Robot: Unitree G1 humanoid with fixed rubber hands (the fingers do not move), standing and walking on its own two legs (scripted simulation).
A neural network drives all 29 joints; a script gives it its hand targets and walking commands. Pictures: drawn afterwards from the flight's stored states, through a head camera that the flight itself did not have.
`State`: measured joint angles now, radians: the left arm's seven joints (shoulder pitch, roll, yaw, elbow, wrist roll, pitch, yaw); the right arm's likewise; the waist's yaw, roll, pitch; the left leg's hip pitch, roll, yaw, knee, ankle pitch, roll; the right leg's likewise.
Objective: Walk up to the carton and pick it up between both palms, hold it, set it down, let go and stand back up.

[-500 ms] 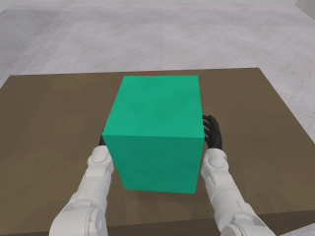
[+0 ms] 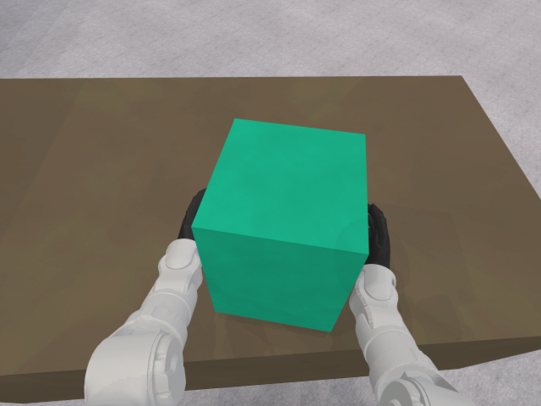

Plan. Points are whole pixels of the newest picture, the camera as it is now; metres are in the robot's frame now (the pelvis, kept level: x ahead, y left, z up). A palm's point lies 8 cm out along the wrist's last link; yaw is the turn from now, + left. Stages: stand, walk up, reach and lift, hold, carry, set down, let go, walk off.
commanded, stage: set down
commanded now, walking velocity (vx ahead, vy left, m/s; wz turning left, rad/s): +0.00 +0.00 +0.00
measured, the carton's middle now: (284, 229) +0.40 -0.01 +0.00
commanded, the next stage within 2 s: none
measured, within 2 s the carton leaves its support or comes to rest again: rests again in 0.58 s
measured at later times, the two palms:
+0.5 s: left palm (193, 242) +0.40 +0.14 -0.05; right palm (366, 265) +0.34 -0.14 -0.04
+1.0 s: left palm (140, 223) +0.41 +0.22 +0.00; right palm (393, 251) +0.35 -0.18 +0.00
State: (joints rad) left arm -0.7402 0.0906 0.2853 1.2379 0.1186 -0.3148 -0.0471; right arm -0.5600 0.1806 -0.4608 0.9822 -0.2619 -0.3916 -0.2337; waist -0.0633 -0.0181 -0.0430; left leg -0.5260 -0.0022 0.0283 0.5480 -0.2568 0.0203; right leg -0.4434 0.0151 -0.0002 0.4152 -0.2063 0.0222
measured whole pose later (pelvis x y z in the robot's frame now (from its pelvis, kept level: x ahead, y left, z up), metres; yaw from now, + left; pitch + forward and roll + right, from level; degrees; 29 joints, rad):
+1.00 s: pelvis -0.04 +0.02 -0.03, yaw -1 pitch +21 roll -5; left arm -0.90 0.30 -0.04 1.38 -0.16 -0.35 0.02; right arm -0.75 -0.05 -0.38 1.20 0.04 -0.34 -0.21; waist -0.06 0.01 -0.20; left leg -0.84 0.00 0.03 0.76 -0.29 0.02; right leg -0.75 0.01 0.00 0.60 -0.22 0.05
